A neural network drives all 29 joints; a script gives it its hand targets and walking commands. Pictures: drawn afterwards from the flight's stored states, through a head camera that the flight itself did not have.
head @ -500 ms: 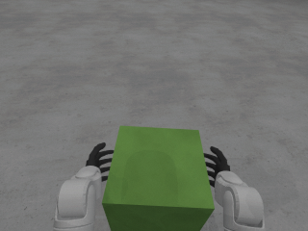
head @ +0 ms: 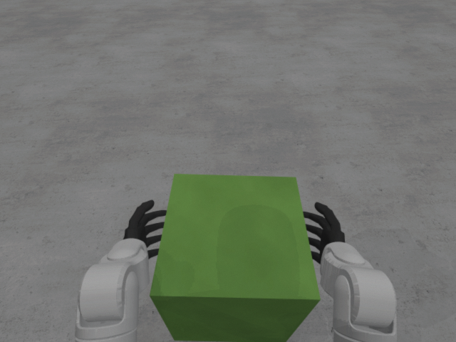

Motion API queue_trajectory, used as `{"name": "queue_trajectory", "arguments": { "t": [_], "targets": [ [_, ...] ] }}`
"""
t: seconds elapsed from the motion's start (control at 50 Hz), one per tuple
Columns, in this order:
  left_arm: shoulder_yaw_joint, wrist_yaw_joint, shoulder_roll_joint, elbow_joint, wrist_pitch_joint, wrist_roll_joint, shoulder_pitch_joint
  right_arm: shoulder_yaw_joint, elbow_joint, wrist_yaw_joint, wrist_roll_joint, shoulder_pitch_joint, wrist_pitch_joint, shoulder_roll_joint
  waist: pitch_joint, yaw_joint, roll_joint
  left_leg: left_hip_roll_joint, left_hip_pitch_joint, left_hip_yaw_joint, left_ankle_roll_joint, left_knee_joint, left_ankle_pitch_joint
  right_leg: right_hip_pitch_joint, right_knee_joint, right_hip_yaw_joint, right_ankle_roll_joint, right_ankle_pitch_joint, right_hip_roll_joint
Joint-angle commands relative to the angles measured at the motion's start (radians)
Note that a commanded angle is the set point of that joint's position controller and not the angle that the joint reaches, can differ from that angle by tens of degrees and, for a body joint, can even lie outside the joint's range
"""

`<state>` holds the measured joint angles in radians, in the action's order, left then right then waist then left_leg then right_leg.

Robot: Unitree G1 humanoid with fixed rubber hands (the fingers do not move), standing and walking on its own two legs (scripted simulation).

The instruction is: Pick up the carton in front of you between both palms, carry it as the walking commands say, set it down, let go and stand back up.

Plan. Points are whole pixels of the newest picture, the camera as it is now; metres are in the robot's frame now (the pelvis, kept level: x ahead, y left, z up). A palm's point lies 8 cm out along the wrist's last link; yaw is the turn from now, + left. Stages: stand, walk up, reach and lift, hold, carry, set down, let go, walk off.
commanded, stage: carry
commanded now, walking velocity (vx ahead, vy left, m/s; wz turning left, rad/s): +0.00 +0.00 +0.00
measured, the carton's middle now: (232, 262) +0.27 +0.01 +0.00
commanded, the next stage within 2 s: hold in 1.88 s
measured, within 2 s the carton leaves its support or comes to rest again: neither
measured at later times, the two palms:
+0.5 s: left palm (160, 169) +0.42 +0.16 +0.07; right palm (311, 179) +0.40 -0.14 +0.07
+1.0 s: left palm (171, 190) +0.41 +0.14 +0.03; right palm (315, 201) +0.39 -0.16 +0.03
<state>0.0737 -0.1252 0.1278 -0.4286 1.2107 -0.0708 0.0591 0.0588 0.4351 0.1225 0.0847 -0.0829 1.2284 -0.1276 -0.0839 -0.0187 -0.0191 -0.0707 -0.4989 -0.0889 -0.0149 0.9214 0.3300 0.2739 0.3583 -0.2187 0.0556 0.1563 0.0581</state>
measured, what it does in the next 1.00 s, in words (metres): walks ahead: left foot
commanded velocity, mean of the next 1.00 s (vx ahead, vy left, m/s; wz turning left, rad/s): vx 0.00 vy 0.00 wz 0.00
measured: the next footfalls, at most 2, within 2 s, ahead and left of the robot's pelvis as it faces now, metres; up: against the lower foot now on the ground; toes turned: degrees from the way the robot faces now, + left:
left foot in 0.18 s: +0.22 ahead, +0.12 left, +0.00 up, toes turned -21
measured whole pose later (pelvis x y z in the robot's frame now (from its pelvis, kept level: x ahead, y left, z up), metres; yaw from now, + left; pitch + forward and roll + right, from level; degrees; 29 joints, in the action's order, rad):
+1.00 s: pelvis +0.12 +0.01 -0.02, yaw -4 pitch +1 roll +0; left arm 0.13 -0.04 0.14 0.09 0.86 -0.23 0.18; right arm 0.14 -0.09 0.04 0.23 -0.19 0.85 -0.14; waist -0.10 0.00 0.01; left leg -0.08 -0.38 -0.18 0.02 0.55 0.19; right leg 0.12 0.53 -0.16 -0.01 0.43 0.06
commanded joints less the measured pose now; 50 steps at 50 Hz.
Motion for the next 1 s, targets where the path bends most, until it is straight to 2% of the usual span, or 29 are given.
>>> {"name": "queue_trajectory", "arguments": {
  "t": [0.0,0.06,0.1,0.12,0.14,0.16,0.18,0.2,0.22,0.26,0.3,0.36,0.4,0.48,0.62,0.66,0.76,0.98],
  "targets": [
    [-0.698,0.217,0.918,-0.16,-0.028,0.383,0.435,-0.705,0.118,-0.171,-0.336,-0.381,-0.043,-0.942,-0.28,0.017,0.179,0.009,0.039,-0.028,-0.01,-0.214,-0.07,-0.255,-0.077,0.103,0.061,-0.522,0.206],
    [-0.694,0.21,0.875,-0.175,-0.02,0.371,0.402,-0.704,0.155,-0.166,-0.338,-0.384,-0.031,-0.892,-0.28,0.008,0.2,0.033,0.105,-0.062,-0.011,-0.333,-0.207,-0.25,-0.045,0.065,0.044,-0.553,0.197],
    [-0.687,0.202,0.843,-0.163,-0.007,0.355,0.388,-0.696,0.147,-0.168,-0.34,-0.374,-0.015,-0.855,-0.263,0.01,0.176,0.034,0.176,-0.084,-0.006,-0.442,-0.319,-0.232,0.011,0.047,0.013,-0.459,0.171],
    [-0.681,0.198,0.824,-0.152,0.002,0.347,0.388,-0.687,0.135,-0.169,-0.339,-0.365,-0.006,-0.835,-0.244,0.016,0.147,0.027,0.24,-0.098,-0.007,-0.538,-0.422,-0.202,0.056,0.036,-0.015,-0.385,0.153],
    [-0.675,0.194,0.805,-0.136,0.011,0.337,0.39,-0.675,0.121,-0.171,-0.337,-0.361,0.003,-0.812,-0.23,0.016,0.119,-0.002,0.315,-0.087,-0.01,-0.589,-0.489,-0.16,0.094,0.039,-0.04,-0.304,0.138],
    [-0.661,0.189,0.78,-0.11,0.02,0.325,0.387,-0.658,0.1,-0.173,-0.334,-0.359,0.014,-0.783,-0.237,0.012,0.072,-0.084,0.428,-0.027,-0.004,-0.561,-0.664,-0.073,0.135,0.039,-0.068,-0.158,0.122],
    [-0.659,0.183,0.77,-0.099,0.032,0.317,0.402,-0.64,0.073,-0.176,-0.331,-0.37,0.02,-0.764,-0.261,0.007,-0.052,-0.19,0.534,0.075,0.056,-0.482,-0.977,0.009,0.178,0.066,-0.098,0.048,0.085],
    [-0.666,0.182,0.77,-0.093,0.043,0.321,0.406,-0.628,0.039,-0.18,-0.327,-0.353,0.02,-0.772,-0.291,0.013,-0.135,-0.234,0.586,0.148,0.128,-0.465,-0.993,0.045,0.174,0.102,-0.109,0.17,0.069],
    [-0.679,0.185,0.787,-0.103,0.046,0.327,0.424,-0.612,0.004,-0.185,-0.324,-0.324,0.018,-0.793,-0.295,0.016,-0.163,-0.242,0.565,0.175,0.144,-0.489,-0.947,0.036,0.174,0.109,-0.111,0.219,0.06],
    [-0.699,0.191,0.844,-0.09,0.039,0.339,0.448,-0.612,-0.003,-0.194,-0.334,-0.344,0.009,-0.853,-0.307,0.015,-0.132,-0.197,0.534,0.123,0.121,-0.479,-0.926,-0.015,0.096,0.115,-0.112,0.19,0.05],
    [-0.704,0.196,0.883,-0.092,0.025,0.352,0.477,-0.622,0.01,-0.199,-0.345,-0.385,-0.003,-0.891,-0.305,0.017,-0.096,-0.147,0.51,0.067,0.087,-0.433,-0.913,-0.067,0.045,0.115,-0.11,0.046,0.057],
    [-0.709,0.197,0.902,-0.101,0.006,0.358,0.466,-0.646,0.043,-0.197,-0.355,-0.399,-0.02,-0.913,-0.359,0.021,-0.024,-0.117,0.479,0.029,0.088,-0.366,-0.935,-0.134,0.11,0.115,-0.105,-0.217,0.077],
    [-0.703,0.197,0.897,-0.087,-0.005,0.345,0.441,-0.661,0.054,-0.196,-0.353,-0.402,-0.027,-0.905,-0.372,0.02,0.013,-0.106,0.464,0.014,0.093,-0.344,-0.95,-0.138,0.142,0.115,-0.105,-0.307,0.08],
    [-0.694,0.209,0.869,-0.041,-0.028,0.314,0.431,-0.674,0.014,-0.209,-0.334,-0.399,-0.045,-0.876,-0.345,0.02,0.016,-0.099,0.438,0.008,0.091,-0.34,-0.92,-0.131,0.133,0.111,-0.108,-0.292,0.074],
    [-0.643,0.242,0.826,0.083,-0.119,0.248,0.446,-0.64,-0.107,-0.245,-0.275,-0.426,-0.138,-0.838,-0.293,0.018,0.05,-0.078,0.339,-0.011,0.067,-0.33,-0.678,-0.18,0.138,0.115,-0.085,-0.444,0.11],
    [-0.637,0.25,0.83,0.101,-0.149,0.241,0.469,-0.632,-0.127,-0.252,-0.265,-0.443,-0.167,-0.842,-0.28,0.019,0.05,-0.077,0.333,-0.014,0.063,-0.332,-0.632,-0.171,0.135,0.111,-0.079,-0.422,0.114],
    [-0.594,0.265,0.821,0.181,-0.223,0.204,0.498,-0.586,-0.2,-0.265,-0.22,-0.468,-0.241,-0.827,-0.253,0.019,0.04,-0.089,0.341,-0.008,0.059,-0.351,-0.567,-0.128,0.118,0.112,-0.069,-0.25,0.106],
    [-0.433,0.302,0.836,0.485,-0.446,0.085,0.606,-0.408,-0.51,-0.305,-0.095,-0.564,-0.463,-0.831,-0.203,0.02,0.026,-0.094,0.32,0.008,0.048,-0.414,-0.395,-0.063,0.065,0.138,-0.046,-0.002,0.099]
  ]
}}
